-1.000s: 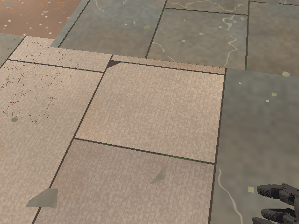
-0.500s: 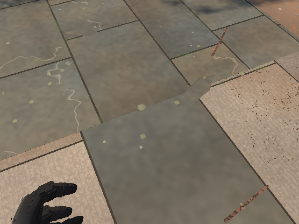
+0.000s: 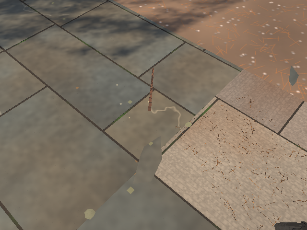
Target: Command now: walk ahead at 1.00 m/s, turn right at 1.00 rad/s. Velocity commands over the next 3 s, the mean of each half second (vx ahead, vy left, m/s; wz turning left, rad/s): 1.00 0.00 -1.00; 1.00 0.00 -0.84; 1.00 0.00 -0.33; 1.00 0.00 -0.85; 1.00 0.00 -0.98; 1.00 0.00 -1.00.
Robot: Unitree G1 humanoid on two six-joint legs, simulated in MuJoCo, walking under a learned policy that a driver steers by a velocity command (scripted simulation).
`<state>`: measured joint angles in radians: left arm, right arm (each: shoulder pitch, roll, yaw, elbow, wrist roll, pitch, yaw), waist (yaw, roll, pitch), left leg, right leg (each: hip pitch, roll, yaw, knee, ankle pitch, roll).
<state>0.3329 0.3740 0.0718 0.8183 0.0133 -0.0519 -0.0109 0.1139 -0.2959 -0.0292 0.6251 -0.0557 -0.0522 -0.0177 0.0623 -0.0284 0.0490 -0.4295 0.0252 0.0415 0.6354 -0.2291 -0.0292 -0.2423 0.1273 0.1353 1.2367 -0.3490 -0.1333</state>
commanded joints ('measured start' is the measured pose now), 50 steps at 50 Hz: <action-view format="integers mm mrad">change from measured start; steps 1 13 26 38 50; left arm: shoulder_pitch -142 -429 -36 -59 -343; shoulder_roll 40 -41 85 86 -28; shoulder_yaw -8 -64 19 29 -62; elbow -132 -282 -104 -97 -261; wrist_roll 31 17 -4 0 35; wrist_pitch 5 42 -20 -49 9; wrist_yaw -30 -96 24 -5 -72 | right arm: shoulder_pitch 208 333 125 482 270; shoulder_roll -97 -152 -108 -272 -97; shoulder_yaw -47 -44 -8 -74 -35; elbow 34 195 -24 12 162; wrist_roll -2 29 -20 9 31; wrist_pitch -7 -60 18 -9 -63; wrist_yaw -3 6 20 -28 36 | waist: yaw -125 -36 -119 -316 -54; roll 55 82 113 126 98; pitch -74 81 14 -342 66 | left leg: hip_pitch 446 408 -187 775 272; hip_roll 307 193 128 170 215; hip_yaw -432 266 -95 -233 -69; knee -380 -424 514 -85 -550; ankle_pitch -272 1084 -237 -261 156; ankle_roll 138 19 -63 46 143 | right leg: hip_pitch -502 -330 -27 -166 -521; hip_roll -164 -92 -169 -16 -150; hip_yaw -28 -343 328 179 -40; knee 122 -415 -1018 -107 -260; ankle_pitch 77 308 233 500 226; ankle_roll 15 -53 -252 -17 38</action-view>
